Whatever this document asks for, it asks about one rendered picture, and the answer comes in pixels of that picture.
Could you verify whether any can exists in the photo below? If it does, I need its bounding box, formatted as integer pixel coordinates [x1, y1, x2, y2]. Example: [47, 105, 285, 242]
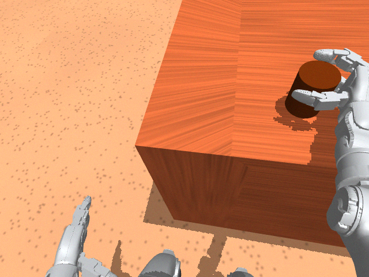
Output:
[285, 61, 341, 118]

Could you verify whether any left robot arm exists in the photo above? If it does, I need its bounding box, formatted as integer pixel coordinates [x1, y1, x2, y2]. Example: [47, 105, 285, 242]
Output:
[45, 264, 79, 277]

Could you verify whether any right robot hand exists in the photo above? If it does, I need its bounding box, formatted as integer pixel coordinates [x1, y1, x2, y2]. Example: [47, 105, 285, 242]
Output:
[291, 48, 369, 112]

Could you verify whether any left robot hand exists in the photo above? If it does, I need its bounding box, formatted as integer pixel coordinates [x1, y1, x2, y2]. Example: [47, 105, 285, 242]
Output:
[54, 196, 118, 277]

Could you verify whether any right robot arm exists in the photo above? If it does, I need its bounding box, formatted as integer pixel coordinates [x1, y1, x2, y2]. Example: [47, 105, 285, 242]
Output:
[326, 102, 369, 277]

